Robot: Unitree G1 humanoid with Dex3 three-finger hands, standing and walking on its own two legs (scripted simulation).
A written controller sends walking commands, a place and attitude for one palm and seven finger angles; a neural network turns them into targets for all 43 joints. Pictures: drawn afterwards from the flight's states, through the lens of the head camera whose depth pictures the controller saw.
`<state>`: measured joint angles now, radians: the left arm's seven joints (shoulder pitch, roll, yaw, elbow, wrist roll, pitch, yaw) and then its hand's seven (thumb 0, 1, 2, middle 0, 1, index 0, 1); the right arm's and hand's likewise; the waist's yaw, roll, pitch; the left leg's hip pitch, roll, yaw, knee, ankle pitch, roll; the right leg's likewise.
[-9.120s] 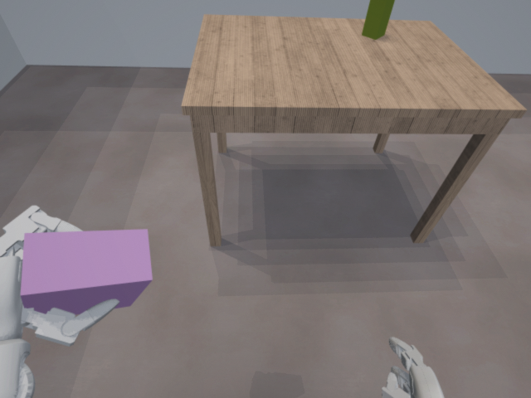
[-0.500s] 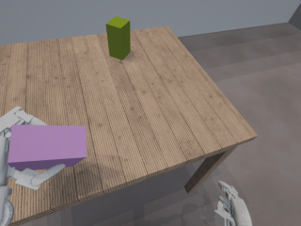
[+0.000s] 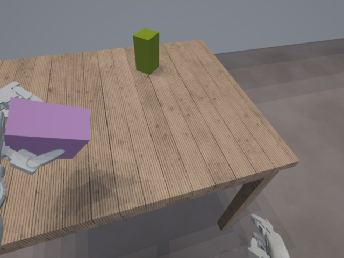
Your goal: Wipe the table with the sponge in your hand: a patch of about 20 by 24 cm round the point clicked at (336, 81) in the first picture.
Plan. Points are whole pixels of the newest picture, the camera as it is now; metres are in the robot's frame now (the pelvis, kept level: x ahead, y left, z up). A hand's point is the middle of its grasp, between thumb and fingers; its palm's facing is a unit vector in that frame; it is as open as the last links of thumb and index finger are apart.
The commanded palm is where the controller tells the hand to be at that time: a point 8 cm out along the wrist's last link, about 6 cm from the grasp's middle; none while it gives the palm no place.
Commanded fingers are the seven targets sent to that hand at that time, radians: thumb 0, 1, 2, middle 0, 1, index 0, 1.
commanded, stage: turn the palm down, sponge in hand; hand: left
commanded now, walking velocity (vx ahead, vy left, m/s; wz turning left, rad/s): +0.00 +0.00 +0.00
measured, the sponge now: (58, 134) +0.27 +0.25 +0.17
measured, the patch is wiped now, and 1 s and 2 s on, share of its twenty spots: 0.00 0.00 0.00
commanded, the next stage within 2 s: none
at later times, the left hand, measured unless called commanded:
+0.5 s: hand (52, 170) +0.22 +0.25 +0.15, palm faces +0.27 -0.59 -0.77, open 10.1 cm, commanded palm +0.18 +0.26 +0.19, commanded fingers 0.00 0.10 1.30 -1.20 -1.60 -1.20 -1.60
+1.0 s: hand (60, 167) +0.22 +0.23 +0.15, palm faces +0.22 -0.35 -0.91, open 10.1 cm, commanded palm +0.19 +0.25 +0.21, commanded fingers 0.00 0.10 1.30 -1.20 -1.60 -1.20 -1.60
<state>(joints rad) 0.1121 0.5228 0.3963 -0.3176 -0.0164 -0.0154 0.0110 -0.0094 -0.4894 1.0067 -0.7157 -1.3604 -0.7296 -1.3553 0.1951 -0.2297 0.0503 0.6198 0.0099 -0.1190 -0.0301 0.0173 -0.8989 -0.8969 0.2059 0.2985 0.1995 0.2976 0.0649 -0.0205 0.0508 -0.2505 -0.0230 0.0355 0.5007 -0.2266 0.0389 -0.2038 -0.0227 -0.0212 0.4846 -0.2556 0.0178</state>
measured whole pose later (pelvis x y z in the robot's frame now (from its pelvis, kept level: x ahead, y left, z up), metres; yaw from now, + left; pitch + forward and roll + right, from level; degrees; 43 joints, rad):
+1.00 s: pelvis +0.01 -0.04 -0.01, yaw +1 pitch -1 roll +0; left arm 0.33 0.62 0.22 -0.43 0.42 0.17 0.01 -0.01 -0.49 1.01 -0.71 -1.36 -0.73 -1.35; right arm 0.16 -0.27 0.02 0.59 0.04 -0.06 -0.12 0.02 -0.90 -0.90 0.20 0.30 0.20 0.30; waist 0.09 0.09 -0.01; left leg -0.29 0.02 0.00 0.60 -0.29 -0.02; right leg -0.26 0.02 -0.05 0.61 -0.34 -0.04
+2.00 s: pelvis -0.01 -0.03 +0.00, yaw +1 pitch -5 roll +0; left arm 0.11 0.58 0.00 -0.29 0.84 0.39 -0.10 -0.01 -0.49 1.01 -0.71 -1.35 -0.73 -1.35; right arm -0.01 -0.27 0.07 0.67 0.04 0.02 -0.07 0.02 -0.90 -0.90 0.20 0.30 0.19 0.30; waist 0.15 0.13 0.03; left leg -0.16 0.00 0.01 0.42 -0.17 0.01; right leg -0.13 0.00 -0.04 0.44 -0.23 -0.03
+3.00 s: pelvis +0.00 -0.02 +0.01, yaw +0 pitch -4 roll +0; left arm 0.15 0.53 -0.04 -0.27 0.88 0.37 -0.04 -0.01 -0.49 1.01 -0.71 -1.35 -0.73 -1.35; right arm 0.00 -0.26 0.05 0.68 0.03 0.02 -0.05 0.02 -0.90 -0.90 0.20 0.30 0.20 0.30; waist 0.14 0.11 0.02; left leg -0.15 0.00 0.03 0.40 -0.17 0.01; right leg -0.12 0.00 -0.02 0.41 -0.22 -0.02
